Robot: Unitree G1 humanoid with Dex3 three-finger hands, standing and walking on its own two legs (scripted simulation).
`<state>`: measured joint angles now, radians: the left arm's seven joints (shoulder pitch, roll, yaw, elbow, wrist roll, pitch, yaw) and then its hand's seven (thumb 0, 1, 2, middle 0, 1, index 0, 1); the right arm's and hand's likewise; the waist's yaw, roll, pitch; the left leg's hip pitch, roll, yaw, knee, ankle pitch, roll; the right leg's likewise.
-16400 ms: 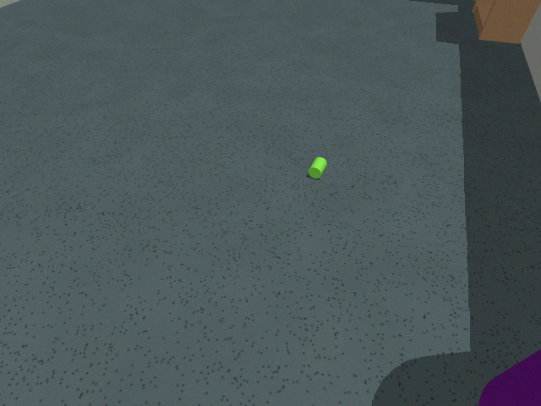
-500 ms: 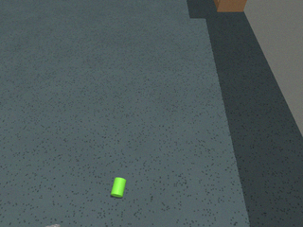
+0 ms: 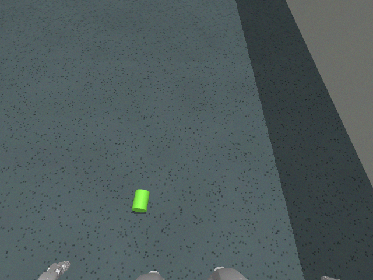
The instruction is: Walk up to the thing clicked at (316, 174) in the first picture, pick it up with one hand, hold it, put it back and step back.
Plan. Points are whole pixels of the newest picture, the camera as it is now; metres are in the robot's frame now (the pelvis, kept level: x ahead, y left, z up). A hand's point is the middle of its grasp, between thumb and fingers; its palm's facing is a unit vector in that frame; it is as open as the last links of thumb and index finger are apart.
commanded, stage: walk up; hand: left
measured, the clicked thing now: (141, 200) +0.50 +0.23 -0.72
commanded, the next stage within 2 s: none
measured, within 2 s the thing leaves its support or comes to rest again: neither
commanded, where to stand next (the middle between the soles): +0.15 -0.02 m, yaw +2 degrees
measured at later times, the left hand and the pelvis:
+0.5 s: hand out of the picture -0.01 +0.25 -0.16, palm faces +0.04 -0.93 -0.36, open 7.4 cm; pelvis -0.13 -0.02 -0.01, yaw +2 degrees
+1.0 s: hand out of the picture -0.18 +0.20 -0.13, palm faces +0.03 -0.91 -0.41, open 7.4 cm; pelvis -0.22 -0.07 +0.01, yaw +0 degrees
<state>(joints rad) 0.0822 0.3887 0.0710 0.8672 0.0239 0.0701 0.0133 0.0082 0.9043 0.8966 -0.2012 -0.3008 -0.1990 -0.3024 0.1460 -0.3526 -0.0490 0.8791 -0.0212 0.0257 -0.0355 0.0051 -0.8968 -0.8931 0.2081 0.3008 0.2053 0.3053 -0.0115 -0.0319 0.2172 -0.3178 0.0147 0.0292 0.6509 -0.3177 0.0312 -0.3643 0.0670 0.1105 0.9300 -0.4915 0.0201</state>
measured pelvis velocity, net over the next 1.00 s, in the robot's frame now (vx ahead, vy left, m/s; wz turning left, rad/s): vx -0.22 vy -0.07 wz -0.01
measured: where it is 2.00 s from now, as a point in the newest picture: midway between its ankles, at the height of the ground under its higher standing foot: outside the picture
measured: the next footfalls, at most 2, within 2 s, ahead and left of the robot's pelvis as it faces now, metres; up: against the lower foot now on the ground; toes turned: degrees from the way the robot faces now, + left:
right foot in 0.08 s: +0.00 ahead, -0.13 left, +0.00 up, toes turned +3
left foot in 0.42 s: -0.09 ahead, +0.10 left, +0.00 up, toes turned +1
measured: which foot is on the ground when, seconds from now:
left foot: down 0.00-0.12, up 0.14-0.40, down 0.42-0.80, up 0.82-1.00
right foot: up 0.00-0.06, down 0.08-0.44, up 0.46-0.74, down 0.76-1.00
